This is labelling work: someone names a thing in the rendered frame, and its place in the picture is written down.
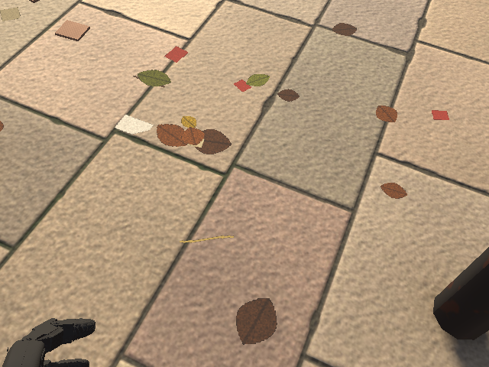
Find left robot hand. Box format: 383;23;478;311
2;318;96;367

